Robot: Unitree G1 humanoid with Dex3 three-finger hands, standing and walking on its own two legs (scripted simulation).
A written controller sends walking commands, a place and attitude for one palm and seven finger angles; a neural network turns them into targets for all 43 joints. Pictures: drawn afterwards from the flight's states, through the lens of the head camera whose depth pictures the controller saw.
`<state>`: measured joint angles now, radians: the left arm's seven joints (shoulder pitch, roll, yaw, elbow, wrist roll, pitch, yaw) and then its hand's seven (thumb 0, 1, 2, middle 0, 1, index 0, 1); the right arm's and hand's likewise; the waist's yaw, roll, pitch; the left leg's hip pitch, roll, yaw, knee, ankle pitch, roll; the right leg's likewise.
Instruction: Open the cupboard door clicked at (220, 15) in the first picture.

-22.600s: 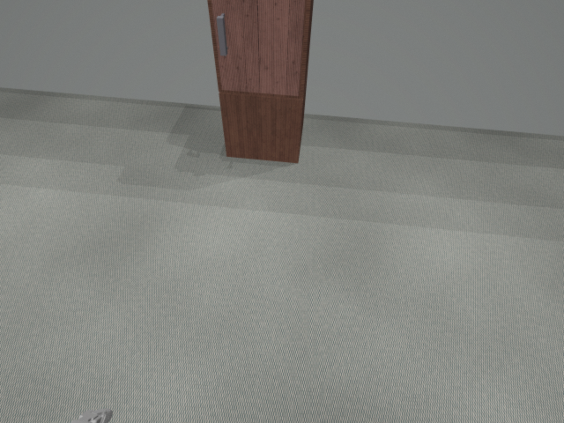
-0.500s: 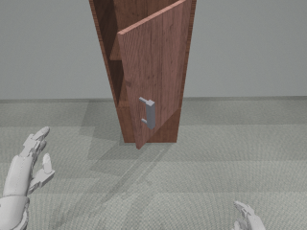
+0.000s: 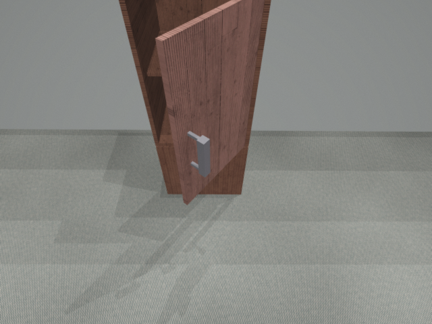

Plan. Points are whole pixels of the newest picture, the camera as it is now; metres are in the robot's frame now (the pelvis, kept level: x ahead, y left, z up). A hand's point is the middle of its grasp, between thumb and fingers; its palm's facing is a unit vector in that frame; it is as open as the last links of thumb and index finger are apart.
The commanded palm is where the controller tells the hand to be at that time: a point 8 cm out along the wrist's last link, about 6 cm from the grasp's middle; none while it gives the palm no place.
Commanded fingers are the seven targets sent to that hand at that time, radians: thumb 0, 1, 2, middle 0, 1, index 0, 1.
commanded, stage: let the arm hang, fingers relaxed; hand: left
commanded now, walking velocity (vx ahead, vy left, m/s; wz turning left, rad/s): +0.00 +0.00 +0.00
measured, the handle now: (198, 154) +0.55 +0.09 -0.09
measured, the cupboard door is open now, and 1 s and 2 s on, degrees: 52 52 52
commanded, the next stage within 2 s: look to check the result in 0.52 s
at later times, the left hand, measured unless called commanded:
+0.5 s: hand out of the picture +0.01 +0.15 -0.18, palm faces +0.03 -0.98 -0.17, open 7.3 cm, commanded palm none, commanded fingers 0.00 0.90 0.90 -0.20 -0.30 -0.20 -0.30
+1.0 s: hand out of the picture +0.01 +0.14 -0.17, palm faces +0.04 -0.98 -0.18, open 7.4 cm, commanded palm none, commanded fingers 0.00 0.90 0.90 -0.20 -0.30 -0.20 -0.30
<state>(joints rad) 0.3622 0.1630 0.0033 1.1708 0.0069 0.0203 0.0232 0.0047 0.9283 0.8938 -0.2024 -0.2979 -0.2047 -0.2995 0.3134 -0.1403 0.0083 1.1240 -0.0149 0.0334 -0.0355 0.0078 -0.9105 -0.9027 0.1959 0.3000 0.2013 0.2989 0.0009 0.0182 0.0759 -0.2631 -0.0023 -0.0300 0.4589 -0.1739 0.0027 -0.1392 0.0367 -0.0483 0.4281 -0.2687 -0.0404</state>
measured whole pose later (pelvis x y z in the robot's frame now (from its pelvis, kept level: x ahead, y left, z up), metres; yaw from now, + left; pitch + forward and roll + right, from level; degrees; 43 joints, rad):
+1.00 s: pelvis +0.03 -0.02 +0.00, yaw +0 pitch -1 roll +0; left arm 0.30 0.12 0.01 1.14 0.00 -0.01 0.04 0.00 0.91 0.89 -0.20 -0.30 -0.20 -0.30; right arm 0.28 -0.13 0.00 1.14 -0.02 0.01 -0.05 0.01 -0.92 -0.90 0.20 0.30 0.20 0.30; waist 0.00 0.01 0.05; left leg -0.20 0.01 -0.03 0.43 -0.21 -0.02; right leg -0.08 0.05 -0.04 0.40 -0.30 -0.06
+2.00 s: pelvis +0.01 -0.07 +0.00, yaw -22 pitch +1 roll +3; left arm 0.27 0.18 0.08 0.95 0.02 0.02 0.02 0.00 0.90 0.89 -0.20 -0.30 -0.21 -0.30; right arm 0.06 -0.22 -0.07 0.91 -0.01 0.07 -0.04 0.01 -0.91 -0.90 0.20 0.30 0.20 0.30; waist 0.04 0.02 0.10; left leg -0.52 0.03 -0.05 1.11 -0.36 -0.07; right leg -0.20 0.14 0.12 0.46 -0.25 -0.12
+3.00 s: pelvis +0.09 -0.12 +0.00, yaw -57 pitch +1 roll +0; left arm 0.23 0.19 0.05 0.94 0.03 -0.01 -0.03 0.00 0.90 0.89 -0.20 -0.30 -0.21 -0.30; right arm 0.23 -0.23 -0.06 0.91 -0.02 0.02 0.01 0.01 -0.91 -0.90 0.19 0.30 0.20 0.30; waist -0.01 -0.01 0.07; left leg -0.47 0.07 0.05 0.84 -0.36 -0.07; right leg -0.19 0.04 0.07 0.46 -0.29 -0.04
